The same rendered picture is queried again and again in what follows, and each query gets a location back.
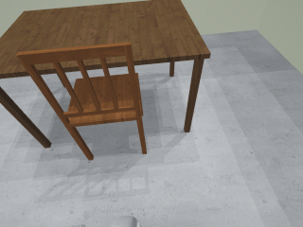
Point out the chair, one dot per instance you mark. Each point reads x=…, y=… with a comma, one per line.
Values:
x=96, y=100

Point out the robot left thigh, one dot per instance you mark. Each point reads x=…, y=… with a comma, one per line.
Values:
x=126, y=221

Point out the table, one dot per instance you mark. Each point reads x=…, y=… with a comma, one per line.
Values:
x=160, y=31

